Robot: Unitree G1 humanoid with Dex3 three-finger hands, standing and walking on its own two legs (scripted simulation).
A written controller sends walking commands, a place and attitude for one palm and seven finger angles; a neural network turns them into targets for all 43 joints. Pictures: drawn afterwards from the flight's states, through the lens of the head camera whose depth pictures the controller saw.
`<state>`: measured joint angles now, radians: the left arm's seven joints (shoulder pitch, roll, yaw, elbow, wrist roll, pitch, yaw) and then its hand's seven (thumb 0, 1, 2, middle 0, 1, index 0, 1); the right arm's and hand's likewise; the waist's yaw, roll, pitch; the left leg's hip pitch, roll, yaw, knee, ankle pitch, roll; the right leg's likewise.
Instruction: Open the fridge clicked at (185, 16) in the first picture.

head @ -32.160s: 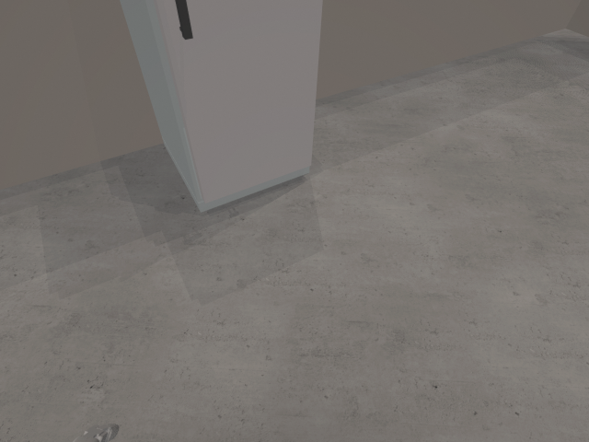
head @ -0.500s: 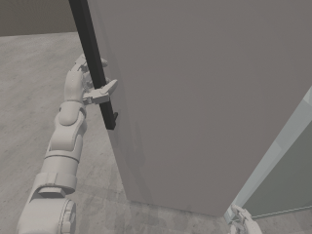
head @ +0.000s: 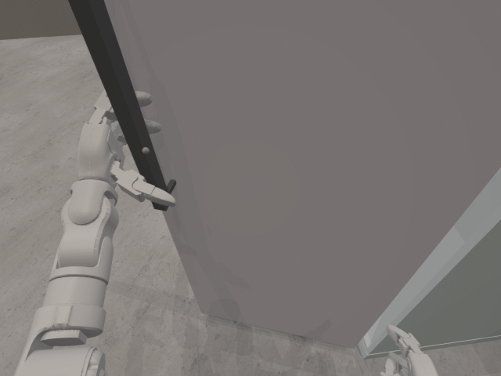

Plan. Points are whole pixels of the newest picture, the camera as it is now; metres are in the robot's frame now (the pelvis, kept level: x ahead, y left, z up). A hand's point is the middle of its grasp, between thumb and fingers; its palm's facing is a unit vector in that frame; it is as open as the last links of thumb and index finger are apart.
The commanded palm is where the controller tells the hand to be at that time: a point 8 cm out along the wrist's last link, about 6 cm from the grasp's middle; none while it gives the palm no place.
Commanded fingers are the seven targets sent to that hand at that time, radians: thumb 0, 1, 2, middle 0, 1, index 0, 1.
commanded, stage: slip the hand off the handle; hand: left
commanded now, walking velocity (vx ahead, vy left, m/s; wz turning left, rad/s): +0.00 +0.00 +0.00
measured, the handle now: (137, 107) +0.42 +0.19 +0.24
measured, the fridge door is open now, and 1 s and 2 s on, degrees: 70 70 70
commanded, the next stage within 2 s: draw the hand back to the body in 1.26 s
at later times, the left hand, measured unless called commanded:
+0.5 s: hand (98, 153) +0.37 +0.24 +0.19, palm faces +0.12 -0.98 -0.14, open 14.7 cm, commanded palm +0.34 +0.29 +0.20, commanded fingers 0.00 -0.55 0.20 -0.25 -1.15 -0.25 -1.15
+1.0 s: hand (77, 183) +0.31 +0.25 +0.20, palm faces +0.13 -0.98 -0.15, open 14.7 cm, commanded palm +0.27 +0.29 +0.20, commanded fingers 0.00 -0.55 0.20 -0.25 -1.15 -0.25 -1.15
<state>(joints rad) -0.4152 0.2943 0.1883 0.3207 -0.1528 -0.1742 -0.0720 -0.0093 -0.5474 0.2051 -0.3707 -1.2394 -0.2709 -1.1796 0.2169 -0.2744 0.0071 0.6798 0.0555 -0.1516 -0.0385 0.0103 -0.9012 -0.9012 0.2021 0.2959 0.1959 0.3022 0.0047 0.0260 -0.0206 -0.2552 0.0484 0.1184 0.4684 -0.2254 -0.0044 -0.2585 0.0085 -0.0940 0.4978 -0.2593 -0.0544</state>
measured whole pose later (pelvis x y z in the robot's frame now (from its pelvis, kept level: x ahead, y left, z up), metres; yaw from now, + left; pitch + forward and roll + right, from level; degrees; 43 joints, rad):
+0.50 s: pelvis +0.01 +0.02 +0.00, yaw +0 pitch +1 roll +0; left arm -0.39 0.37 0.29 0.34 -0.18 -0.17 -0.19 -0.01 -0.56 0.20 -0.25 -1.15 -0.26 -1.15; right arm 0.24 -0.26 0.02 0.67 0.06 -0.09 -0.07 0.01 -0.90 -0.90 0.20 0.30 0.20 0.30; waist 0.01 0.02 -0.04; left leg -0.28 0.03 0.12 0.53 -0.27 0.02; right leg -0.27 -0.01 -0.09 0.53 -0.29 -0.03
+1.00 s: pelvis +0.00 +0.04 +0.00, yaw +0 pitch -1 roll +0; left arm -0.16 0.32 0.24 0.03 -0.19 -0.14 -0.15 -0.01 -0.56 0.20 -0.25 -1.15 -0.26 -1.15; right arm 0.22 -0.24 0.05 0.64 0.05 -0.15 -0.06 0.01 -0.90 -0.90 0.20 0.30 0.20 0.30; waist 0.04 0.03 -0.03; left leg -0.24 0.02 0.12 0.53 -0.27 0.04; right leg -0.23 -0.03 -0.08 0.52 -0.27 -0.01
